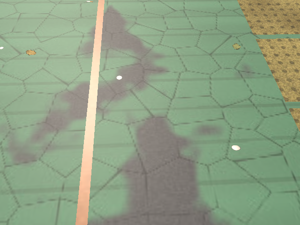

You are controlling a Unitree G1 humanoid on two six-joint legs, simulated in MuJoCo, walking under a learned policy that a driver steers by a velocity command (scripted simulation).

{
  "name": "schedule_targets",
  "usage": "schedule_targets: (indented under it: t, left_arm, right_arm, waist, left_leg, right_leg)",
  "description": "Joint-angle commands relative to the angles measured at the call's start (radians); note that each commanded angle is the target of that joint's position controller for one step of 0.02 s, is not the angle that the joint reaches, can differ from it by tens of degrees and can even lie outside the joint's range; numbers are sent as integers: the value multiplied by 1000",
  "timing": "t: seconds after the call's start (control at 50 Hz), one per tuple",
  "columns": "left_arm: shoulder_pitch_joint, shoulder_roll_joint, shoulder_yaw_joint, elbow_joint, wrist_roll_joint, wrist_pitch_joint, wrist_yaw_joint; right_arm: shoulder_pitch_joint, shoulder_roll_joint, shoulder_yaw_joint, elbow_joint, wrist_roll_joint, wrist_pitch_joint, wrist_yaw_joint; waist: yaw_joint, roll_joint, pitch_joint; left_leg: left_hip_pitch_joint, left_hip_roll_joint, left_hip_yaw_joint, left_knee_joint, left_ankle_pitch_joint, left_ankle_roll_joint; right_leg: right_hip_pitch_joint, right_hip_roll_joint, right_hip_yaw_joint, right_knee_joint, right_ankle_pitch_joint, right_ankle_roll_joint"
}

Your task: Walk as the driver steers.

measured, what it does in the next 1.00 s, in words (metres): walks ahead: right foot, then left foot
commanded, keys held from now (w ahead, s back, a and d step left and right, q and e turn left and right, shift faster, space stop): e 0.12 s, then no key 0.28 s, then w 0.60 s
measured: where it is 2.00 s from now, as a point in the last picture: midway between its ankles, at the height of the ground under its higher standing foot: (168, 179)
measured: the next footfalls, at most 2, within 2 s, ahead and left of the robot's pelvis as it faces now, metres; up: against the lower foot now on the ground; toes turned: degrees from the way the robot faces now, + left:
right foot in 0.36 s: +0.00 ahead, -0.14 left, +0.00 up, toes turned -8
left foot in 0.82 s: +0.18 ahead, +0.08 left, +0.00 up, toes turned -8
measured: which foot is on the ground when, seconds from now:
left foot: down 0.00-0.36, up 0.38-0.80, down 0.82-1.00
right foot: up 0.00-0.34, down 0.36-0.82, up 0.84-1.00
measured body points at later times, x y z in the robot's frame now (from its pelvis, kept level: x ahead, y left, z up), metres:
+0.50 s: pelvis -0.01 -0.04 +0.01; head +0.00 -0.06 +0.46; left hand +0.18 +0.19 -0.08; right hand +0.06 -0.34 -0.11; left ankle -0.01 +0.11 -0.69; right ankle -0.04 -0.14 -0.73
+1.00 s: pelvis +0.14 +0.00 +0.01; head +0.16 +0.02 +0.46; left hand +0.30 +0.26 -0.11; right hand +0.16 -0.28 -0.09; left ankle +0.14 +0.09 -0.73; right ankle +0.11 -0.16 -0.65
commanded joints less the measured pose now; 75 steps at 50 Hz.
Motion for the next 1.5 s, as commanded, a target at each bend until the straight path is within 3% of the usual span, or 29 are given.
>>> schedule_targets:
  t: [0.02,0.06,0.1,0.18,0.32,0.34,0.36,0.38,0.42,0.46,0.5,0.62,0.72,0.8,0.82,0.84,0.86,0.9,0.94,1.12,1.24,1.28,1.32,1.34,1.36,1.38,1.4,1.44,1.5]
  left_arm:
    - [65,196,65,-60,6,-22,1]
    - [85,164,66,-26,4,-2,5]
    - [66,117,52,-39,-3,6,-2]
    - [-17,63,26,-87,2,-4,-9]
    - [87,49,14,-46,12,-6,-26]
    - [96,67,15,-44,16,-6,-24]
    - [115,128,23,-54,20,-7,-13]
    - [45,154,17,-69,42,-11,-12]
    - [47,67,-5,-49,55,-43,-19]
    - [121,147,22,-7,22,-56,-14]
    - [130,116,9,9,17,-68,-2]
    - [123,103,12,17,14,-100,-2]
    - [158,140,25,42,-1,-107,-23]
    - [155,98,9,57,3,-101,-30]
    - [149,46,-10,53,15,-105,-32]
    - [156,-24,-32,1,25,-121,-30]
    - [137,54,-12,-16,2,-136,-21]
    - [119,110,6,-2,-19,-144,-26]
    - [102,82,6,7,4,-143,-28]
    - [-84,-16,-24,-48,11,-142,-44]
    - [-231,-6,-26,-106,3,-162,-81]
    - [-182,29,-13,-99,7,-167,-82]
    - [49,101,23,-41,8,-166,-64]
    - [238,158,41,-5,23,-160,-48]
    - [289,229,55,18,33,-155,-49]
    - [290,117,29,9,29,-152,-46]
    - [217,78,14,14,24,-151,-40]
    - [111,35,4,27,27,-155,-41]
    - [44,12,5,49,32,-180,-45]
  right_arm:
    - [-29,-159,-36,-91,-29,-14,-5]
    - [-83,-108,-20,-99,0,-10,-14]
    - [-67,-108,-14,-94,4,-1,-23]
    - [13,-144,-24,-72,-4,15,-29]
    - [-20,-169,-20,-47,39,25,-1]
    - [32,-139,-7,-20,41,18,1]
    - [68,-82,14,-20,2,9,8]
    - [62,-39,30,-45,-20,2,8]
    - [-32,-115,12,-51,2,11,-3]
    - [-38,-162,-10,-37,12,14,-5]
    - [-30,-149,-13,-27,30,3,2]
    - [-61,-79,9,-11,26,-51,28]
    - [-82,-100,17,-22,38,-60,43]
    - [98,-128,4,41,41,-66,39]
    - [211,-171,-11,64,43,-69,30]
    - [293,-293,-35,67,26,-68,25]
    - [316,-266,-28,70,18,-75,38]
    - [199,-166,5,46,15,-84,42]
    - [148,-130,18,35,5,-83,41]
    - [226,-148,18,82,21,-71,14]
    - [315,-165,11,135,33,-44,5]
    - [299,-189,1,133,34,-34,-1]
    - [263,-198,1,123,26,-24,-4]
    - [255,-152,20,95,8,-28,-4]
    - [423,0,62,80,15,-44,5]
    - [363,-110,38,100,43,-57,8]
    - [251,-167,15,60,68,-61,9]
    - [170,-140,14,40,46,-58,4]
    - [232,-79,14,56,49,-16,4]
  waist:
    - [23,202,-90]
    - [30,165,-59]
    - [7,181,-41]
    - [-55,208,-89]
    - [-3,211,-109]
    - [-2,171,-110]
    - [-30,-5,-167]
    - [-63,-202,-140]
    - [6,-140,-116]
    - [50,-148,-58]
    - [38,-123,9]
    - [38,-82,0]
    - [43,-82,21]
    - [-63,-40,-17]
    - [-115,34,-68]
    - [-117,309,-137]
    - [-131,291,-141]
    - [-78,188,-6]
    - [-51,147,14]
    - [-89,114,35]
    - [-102,103,77]
    - [-55,126,33]
    - [77,139,-132]
    - [150,89,-294]
    - [61,-199,-469]
    - [111,-148,-464]
    - [103,-104,-269]
    - [41,-13,-103]
    - [-31,-45,-53]
  left_leg:
    - [111,430,-383,-183,350,269]
    - [105,309,-215,-168,240,196]
    - [112,273,-126,-171,278,198]
    - [218,295,-94,-151,356,234]
    - [117,295,-44,-56,392,192]
    - [52,268,-19,-26,306,128]
    - [-63,192,57,115,75,29]
    - [-148,107,106,149,-265,-46]
    - [-163,116,48,292,-324,-69]
    - [-336,103,51,448,-298,-65]
    - [-409,118,29,492,-207,-43]
    - [-321,115,62,254,-18,-23]
    - [-184,98,79,113,4,-1]
    - [115,62,105,20,27,46]
    - [269,136,0,-28,-21,80]
    - [450,370,-397,-170,-225,203]
    - [431,444,-670,-296,-464,291]
    - [327,380,-480,-300,-411,237]
    - [251,304,-316,-318,-180,202]
    - [202,214,-24,-369,290,185]
    - [332,289,-51,-301,390,185]
    - [374,298,-69,-216,586,168]
    - [308,240,-34,51,815,131]
    - [84,190,-23,325,566,100]
    - [-316,10,5,699,-213,34]
    - [-401,24,-111,819,-336,32]
    - [-465,73,-89,840,-262,32]
    - [-412,147,-53,758,-127,24]
    - [-298,189,-50,706,-68,9]
  right_leg:
    - [-192,-59,-51,446,-214,57]
    - [-217,-78,-78,538,-91,95]
    - [-238,-91,-124,541,-33,120]
    - [-201,-126,-167,329,-51,135]
    - [157,-102,-272,-239,173,52]
    - [268,-118,-233,-349,294,21]
    - [423,-281,-28,-345,550,-23]
    - [324,-445,124,-319,630,-173]
    - [277,-404,108,-374,357,-230]
    - [345,-398,165,-451,-17,-217]
    - [332,-386,172,-507,-148,-204]
    - [311,-342,41,-538,23,-190]
    - [213,-369,34,-517,-5,-202]
    - [80,-323,-22,-367,18,-144]
    - [-3,-252,-98,-159,70,-97]
    - [-251,-113,-241,229,-63,-11]
    - [-387,-92,-154,436,-190,3]
    - [-458,-193,-139,504,-16,-27]
    - [-411,-240,-148,431,117,-22]
    - [-320,-213,-229,14,461,43]
    - [-302,-172,-224,-157,432,-5]
    - [-207,-140,-232,-183,355,-31]
    - [146,-107,-266,-210,368,-83]
    - [503,-261,-117,-136,383,-141]
    - [871,-541,362,-197,169,-292]
    - [810,-545,481,-320,47,-274]
    - [664,-509,305,-354,63,-226]
    - [394,-434,90,-421,233,-192]
    - [220,-390,-79,-520,310,-192]
Velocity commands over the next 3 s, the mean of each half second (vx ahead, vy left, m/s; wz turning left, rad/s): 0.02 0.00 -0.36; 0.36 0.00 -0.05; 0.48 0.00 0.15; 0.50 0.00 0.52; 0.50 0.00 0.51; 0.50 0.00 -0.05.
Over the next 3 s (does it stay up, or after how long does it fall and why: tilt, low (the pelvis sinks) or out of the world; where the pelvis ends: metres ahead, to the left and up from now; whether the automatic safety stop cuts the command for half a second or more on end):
stays up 1.17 0.20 0.01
